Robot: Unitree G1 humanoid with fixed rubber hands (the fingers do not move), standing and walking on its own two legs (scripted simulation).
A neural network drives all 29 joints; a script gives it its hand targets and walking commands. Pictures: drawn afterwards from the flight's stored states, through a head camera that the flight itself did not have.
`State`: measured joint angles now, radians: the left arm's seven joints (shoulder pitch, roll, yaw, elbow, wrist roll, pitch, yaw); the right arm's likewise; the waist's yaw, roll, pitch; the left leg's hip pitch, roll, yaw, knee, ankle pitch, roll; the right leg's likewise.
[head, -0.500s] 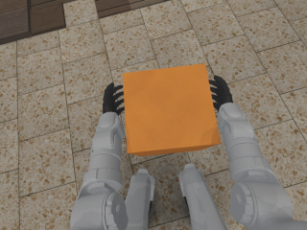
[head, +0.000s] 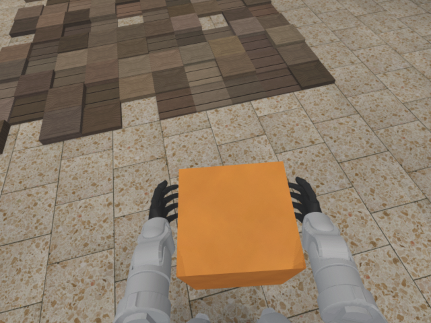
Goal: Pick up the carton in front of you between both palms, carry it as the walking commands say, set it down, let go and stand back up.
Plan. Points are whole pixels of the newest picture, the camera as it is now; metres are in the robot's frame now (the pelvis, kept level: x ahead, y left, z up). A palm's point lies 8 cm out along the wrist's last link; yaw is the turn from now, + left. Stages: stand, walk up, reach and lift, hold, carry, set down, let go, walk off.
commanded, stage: reach and lift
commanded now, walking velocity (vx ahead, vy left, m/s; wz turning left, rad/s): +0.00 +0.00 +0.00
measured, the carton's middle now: (235, 231) +0.32 -0.01 -0.10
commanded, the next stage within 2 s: hold in 1.34 s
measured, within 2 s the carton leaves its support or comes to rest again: neither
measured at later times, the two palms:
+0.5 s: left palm (137, 209) +0.30 +0.15 +0.08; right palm (325, 207) +0.29 -0.15 +0.07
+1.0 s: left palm (137, 203) +0.31 +0.15 +0.09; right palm (327, 199) +0.30 -0.15 +0.09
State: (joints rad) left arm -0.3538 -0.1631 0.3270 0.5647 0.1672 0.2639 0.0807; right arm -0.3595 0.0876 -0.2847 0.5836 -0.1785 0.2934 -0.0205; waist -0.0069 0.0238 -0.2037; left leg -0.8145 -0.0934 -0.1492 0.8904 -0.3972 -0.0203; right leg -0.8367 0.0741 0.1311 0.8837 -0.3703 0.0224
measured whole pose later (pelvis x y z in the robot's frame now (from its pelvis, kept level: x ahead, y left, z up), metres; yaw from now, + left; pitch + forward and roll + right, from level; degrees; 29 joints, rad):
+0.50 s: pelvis +0.00 +0.00 +0.05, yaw +0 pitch -2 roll +0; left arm -0.30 -0.16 0.30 0.43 0.28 0.58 0.01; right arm -0.27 0.15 -0.27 0.40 -0.28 0.61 0.00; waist 0.00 0.01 -0.06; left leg -0.17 -0.06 -0.15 0.46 -0.24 0.00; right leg -0.19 0.05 0.15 0.45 -0.21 0.02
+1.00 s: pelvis +0.01 +0.00 +0.06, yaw +0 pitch -4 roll +0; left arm -0.32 -0.17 0.30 0.37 0.30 0.62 -0.01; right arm -0.29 0.16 -0.26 0.34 -0.29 0.65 0.00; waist 0.00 0.01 -0.01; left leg -0.12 -0.05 -0.15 0.41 -0.22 -0.01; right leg -0.14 0.05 0.13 0.40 -0.19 0.01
